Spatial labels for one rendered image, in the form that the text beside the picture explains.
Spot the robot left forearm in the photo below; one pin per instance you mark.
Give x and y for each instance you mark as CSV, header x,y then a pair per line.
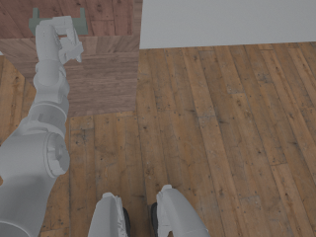
x,y
49,110

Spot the robot shin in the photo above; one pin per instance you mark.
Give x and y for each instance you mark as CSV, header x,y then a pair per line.
x,y
164,225
121,226

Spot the left robot shin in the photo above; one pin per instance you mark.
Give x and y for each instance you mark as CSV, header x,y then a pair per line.
x,y
121,226

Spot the left robot upper arm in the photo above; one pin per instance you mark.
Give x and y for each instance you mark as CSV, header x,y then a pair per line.
x,y
29,166

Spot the cabinet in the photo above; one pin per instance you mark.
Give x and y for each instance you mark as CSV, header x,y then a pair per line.
x,y
104,82

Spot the drawer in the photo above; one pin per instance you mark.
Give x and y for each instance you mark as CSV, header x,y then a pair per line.
x,y
105,18

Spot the left robot hand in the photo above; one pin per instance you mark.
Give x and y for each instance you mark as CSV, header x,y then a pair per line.
x,y
50,47

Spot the handle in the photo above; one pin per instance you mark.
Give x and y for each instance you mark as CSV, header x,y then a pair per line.
x,y
80,24

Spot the right robot shin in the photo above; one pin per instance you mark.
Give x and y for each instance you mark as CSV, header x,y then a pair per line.
x,y
164,225

